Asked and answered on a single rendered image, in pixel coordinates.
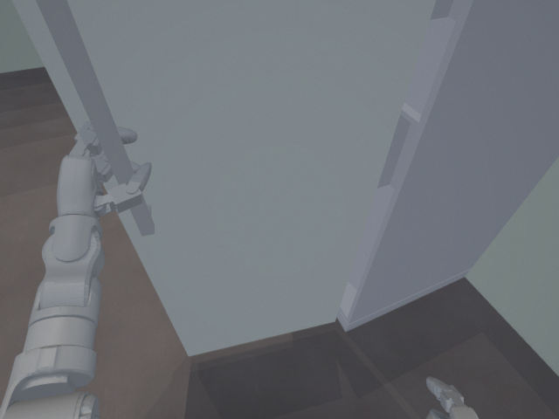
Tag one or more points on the fridge door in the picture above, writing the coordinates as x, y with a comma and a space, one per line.
267, 124

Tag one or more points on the robot right hand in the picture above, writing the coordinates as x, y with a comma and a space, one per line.
450, 399

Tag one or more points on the robot left upper arm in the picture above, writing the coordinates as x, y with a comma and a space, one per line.
76, 405

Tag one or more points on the handle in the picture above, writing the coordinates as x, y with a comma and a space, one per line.
65, 33

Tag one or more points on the left robot forearm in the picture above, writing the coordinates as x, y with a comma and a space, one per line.
58, 354

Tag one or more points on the robot left hand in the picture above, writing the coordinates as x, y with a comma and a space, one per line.
80, 176

